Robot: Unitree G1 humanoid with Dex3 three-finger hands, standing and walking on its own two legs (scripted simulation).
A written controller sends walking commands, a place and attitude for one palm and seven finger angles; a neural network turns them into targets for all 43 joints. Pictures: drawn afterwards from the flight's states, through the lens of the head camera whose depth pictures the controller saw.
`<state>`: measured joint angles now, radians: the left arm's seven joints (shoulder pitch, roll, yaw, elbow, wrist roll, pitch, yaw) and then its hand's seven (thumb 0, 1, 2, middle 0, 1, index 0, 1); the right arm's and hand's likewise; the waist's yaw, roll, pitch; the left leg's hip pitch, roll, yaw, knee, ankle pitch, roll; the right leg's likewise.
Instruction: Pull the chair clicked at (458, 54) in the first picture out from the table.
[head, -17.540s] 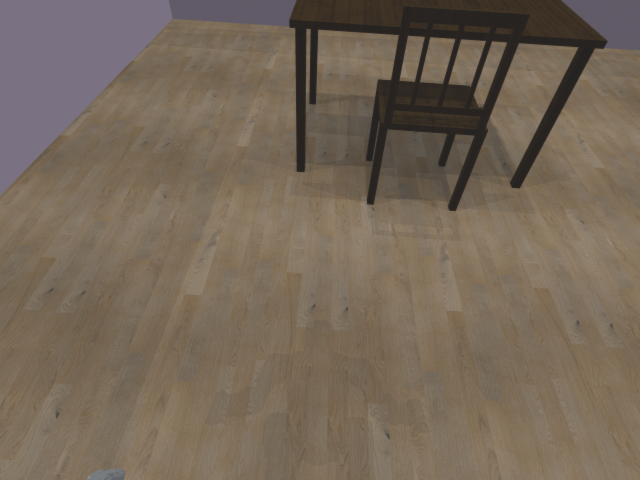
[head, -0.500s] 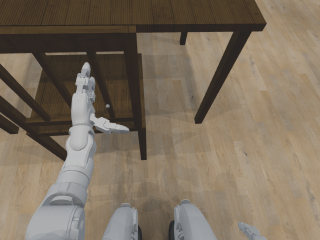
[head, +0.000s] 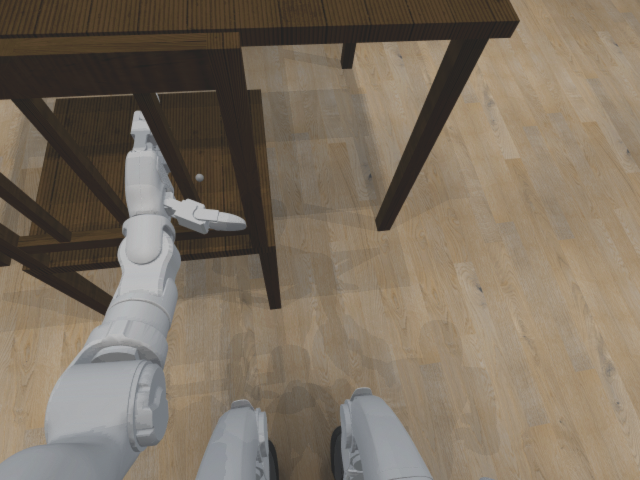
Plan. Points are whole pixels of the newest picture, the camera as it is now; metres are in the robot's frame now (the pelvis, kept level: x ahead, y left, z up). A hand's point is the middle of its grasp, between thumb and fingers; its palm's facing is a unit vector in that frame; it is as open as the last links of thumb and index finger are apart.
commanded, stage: push the fingers through the gap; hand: left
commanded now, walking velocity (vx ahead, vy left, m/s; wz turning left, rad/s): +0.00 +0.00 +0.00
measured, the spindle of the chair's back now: (94, 180) +0.49 +0.25 +0.02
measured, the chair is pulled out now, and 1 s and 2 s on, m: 0.00 0.00 0.01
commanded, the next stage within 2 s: hook a spindle and tug to test in 0.18 s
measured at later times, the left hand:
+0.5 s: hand (202, 181) +0.48 +0.12 +0.02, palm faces +0.07 -1.00 -0.02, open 16.4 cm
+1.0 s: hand (200, 180) +0.48 +0.12 +0.03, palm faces +0.06 -1.00 -0.01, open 8.3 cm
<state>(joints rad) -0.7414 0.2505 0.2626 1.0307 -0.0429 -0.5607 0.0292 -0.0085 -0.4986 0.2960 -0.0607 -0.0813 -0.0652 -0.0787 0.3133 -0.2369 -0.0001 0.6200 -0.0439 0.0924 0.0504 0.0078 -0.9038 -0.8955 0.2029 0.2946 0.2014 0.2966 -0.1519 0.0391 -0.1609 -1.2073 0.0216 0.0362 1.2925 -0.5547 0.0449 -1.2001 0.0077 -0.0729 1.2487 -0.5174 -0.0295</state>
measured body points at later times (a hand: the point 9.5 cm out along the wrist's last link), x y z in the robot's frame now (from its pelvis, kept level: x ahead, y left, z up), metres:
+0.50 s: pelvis +0.00 +0.00 +0.00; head +0.15 +0.01 +0.43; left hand +0.47 +0.17 +0.03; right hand +0.07 -0.26 -0.12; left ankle +0.02 +0.09 -0.62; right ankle +0.03 -0.11 -0.62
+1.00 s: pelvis +0.00 +0.00 +0.00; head +0.15 +0.01 +0.43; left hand +0.47 +0.17 +0.03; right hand +0.05 -0.26 -0.12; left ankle +0.02 +0.09 -0.62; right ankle +0.03 -0.11 -0.62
